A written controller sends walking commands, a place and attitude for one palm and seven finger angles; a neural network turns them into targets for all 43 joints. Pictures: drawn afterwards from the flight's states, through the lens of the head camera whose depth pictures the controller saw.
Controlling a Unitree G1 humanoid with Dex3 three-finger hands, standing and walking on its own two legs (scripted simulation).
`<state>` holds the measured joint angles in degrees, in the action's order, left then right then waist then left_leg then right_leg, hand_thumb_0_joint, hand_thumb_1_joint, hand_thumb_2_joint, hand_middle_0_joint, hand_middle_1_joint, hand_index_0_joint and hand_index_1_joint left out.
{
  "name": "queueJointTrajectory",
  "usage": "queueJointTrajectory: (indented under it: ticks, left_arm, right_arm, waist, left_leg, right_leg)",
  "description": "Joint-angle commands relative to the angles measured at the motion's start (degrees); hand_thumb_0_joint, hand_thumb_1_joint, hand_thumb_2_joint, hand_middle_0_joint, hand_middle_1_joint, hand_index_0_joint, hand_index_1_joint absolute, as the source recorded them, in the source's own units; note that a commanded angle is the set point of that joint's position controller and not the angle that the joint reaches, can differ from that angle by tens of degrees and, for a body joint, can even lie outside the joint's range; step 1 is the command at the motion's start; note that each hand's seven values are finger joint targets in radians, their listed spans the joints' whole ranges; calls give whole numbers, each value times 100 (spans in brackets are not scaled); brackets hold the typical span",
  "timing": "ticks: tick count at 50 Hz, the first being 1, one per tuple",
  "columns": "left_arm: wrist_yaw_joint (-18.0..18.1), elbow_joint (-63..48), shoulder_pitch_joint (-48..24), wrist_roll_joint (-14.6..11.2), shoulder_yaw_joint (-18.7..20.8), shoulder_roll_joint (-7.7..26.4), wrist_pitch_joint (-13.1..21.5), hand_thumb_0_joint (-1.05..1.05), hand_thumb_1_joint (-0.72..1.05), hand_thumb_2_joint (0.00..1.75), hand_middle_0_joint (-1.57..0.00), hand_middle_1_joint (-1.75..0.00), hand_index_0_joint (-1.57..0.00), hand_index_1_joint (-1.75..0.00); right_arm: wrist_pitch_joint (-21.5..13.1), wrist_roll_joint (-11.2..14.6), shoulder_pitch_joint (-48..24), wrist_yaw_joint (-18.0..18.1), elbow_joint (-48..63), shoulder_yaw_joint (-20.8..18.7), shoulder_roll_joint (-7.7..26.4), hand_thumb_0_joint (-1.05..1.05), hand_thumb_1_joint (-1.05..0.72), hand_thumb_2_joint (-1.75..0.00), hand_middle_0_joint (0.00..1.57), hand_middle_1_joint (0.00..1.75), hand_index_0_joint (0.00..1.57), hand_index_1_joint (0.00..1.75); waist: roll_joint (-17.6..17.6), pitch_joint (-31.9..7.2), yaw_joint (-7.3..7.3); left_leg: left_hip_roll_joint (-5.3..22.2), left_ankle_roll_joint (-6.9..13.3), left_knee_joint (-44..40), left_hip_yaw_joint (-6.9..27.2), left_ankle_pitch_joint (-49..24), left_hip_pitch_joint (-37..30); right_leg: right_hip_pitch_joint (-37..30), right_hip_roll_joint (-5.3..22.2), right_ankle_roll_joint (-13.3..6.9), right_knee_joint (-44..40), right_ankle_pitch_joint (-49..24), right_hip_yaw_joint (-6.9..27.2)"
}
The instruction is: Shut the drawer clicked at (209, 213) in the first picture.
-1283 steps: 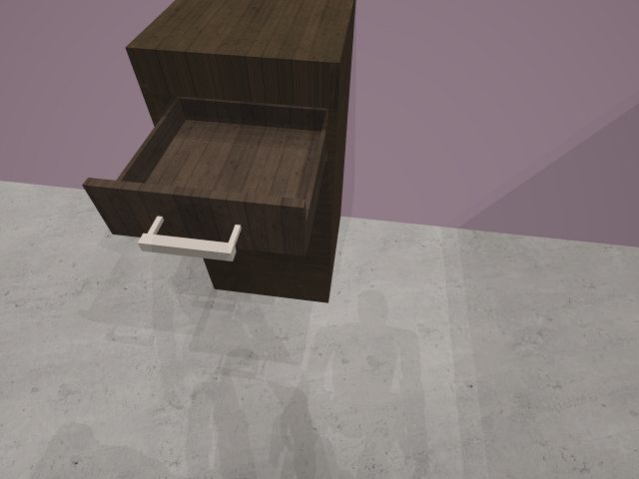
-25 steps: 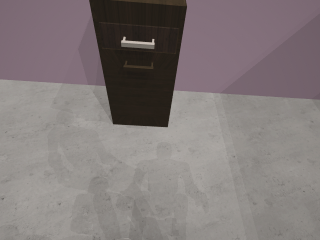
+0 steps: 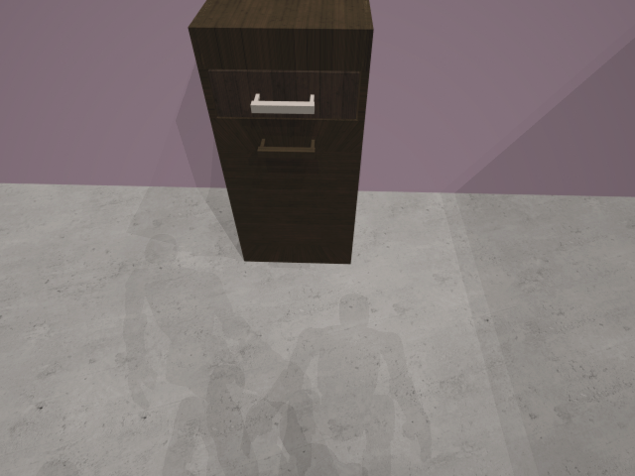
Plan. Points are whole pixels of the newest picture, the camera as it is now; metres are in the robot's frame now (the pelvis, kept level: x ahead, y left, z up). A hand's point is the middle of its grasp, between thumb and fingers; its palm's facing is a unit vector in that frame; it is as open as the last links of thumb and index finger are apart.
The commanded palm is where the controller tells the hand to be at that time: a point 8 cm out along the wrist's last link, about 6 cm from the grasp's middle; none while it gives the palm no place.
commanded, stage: let the arm hang, fingers relaxed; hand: left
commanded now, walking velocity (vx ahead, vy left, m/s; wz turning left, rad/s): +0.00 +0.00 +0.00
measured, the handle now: (283, 102) +0.98 +0.15 -0.04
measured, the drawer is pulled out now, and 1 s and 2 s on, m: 0.00 0.00 0.00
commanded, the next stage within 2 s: look to check the result in 0.28 s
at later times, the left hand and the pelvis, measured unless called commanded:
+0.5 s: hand out of the picture +0.08 +0.20 -0.16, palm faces +0.00 -0.96 -0.27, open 7.4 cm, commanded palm none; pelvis +0.03 -0.01 +0.01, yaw +0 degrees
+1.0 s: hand out of the picture +0.10 +0.20 -0.16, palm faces +0.00 -0.96 -0.29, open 7.4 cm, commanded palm none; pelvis +0.04 -0.02 +0.01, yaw -1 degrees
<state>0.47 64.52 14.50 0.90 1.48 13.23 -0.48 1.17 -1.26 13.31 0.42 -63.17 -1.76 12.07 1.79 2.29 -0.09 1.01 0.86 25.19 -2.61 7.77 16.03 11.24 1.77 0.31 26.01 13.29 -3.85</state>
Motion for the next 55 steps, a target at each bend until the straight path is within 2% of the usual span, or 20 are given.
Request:
queueJointTrajectory:
  ticks: [1,7,9,16,18,23,43,51,55]
  left_arm:
    - [75,-183,-41,8,123,880,148,0,90,90,-20,-30,-20,-30]
    - [81,-194,-231,0,138,922,188,0,90,90,-20,-30,-20,-30]
    - [79,-173,-318,-9,128,875,180,0,90,90,-20,-30,-20,-30]
    - [69,-189,-513,-15,146,930,190,0,90,90,-20,-30,-20,-30]
    - [70,-195,-548,-17,156,982,205,0,90,90,-20,-30,-20,-30]
    - [73,-206,-633,-18,164,1057,219,0,90,90,-20,-30,-20,-30]
    - [68,-166,-702,-23,157,1366,268,0,90,90,-20,-30,-20,-30]
    - [52,-174,-775,-29,143,1417,264,0,90,90,-20,-30,-20,-30]
    - [51,-190,-798,-29,147,1414,263,0,90,90,-20,-30,-20,-30]
  right_arm:
    - [-138,-2,76,66,155,-137,785,0,-90,-90,20,30,20,30]
    - [-197,12,-86,81,112,-113,875,0,-90,-90,20,30,20,30]
    - [-192,4,-137,84,76,-87,835,0,-90,-90,20,30,20,30]
    - [-197,1,-252,91,51,-89,954,0,-90,-90,20,30,20,30]
    - [-214,6,-296,95,62,-101,1017,0,-90,-90,20,30,20,30]
    - [-214,17,-383,100,67,-102,1094,0,-90,-90,20,30,20,30]
    - [-206,27,-737,87,88,-100,1393,0,-90,-90,20,30,20,30]
    - [-209,21,-762,80,92,-81,1457,0,-90,-90,20,30,20,30]
    - [-216,22,-757,82,94,-80,1473,0,-90,-90,20,30,20,30]
  waist:
    - [-85,172,-40]
    - [64,-94,-5]
    - [29,-17,-17]
    - [-47,-135,-33]
    - [-34,-273,-33]
    - [-146,-307,-43]
    - [-165,-325,-55]
    - [-46,-246,-48]
    - [-126,-233,-41]
  left_leg:
    - [494,107,-690,652,697,-321]
    - [549,86,-627,627,-160,-487]
    - [549,61,-664,601,-121,-472]
    - [576,34,-690,583,-252,-625]
    - [601,45,-649,580,-521,-752]
    - [625,45,-654,570,-687,-855]
    - [666,4,-707,475,-841,-1162]
    - [664,-20,-798,489,-719,-1105]
    - [672,-15,-821,509,-762,-1109]
  right_leg:
    - [481,488,-310,-838,724,560]
    - [48,501,-276,-774,-92,528]
    - [34,517,-263,-830,-51,508]
    - [-111,527,-261,-924,-184,501]
    - [-197,542,-259,-892,-453,493]
    - [-275,549,-259,-930,-695,501]
    - [-386,622,-242,-1141,-1241,567]
    - [-432,612,-242,-1218,-1063,597]
    - [-452,607,-234,-1235,-1069,594]
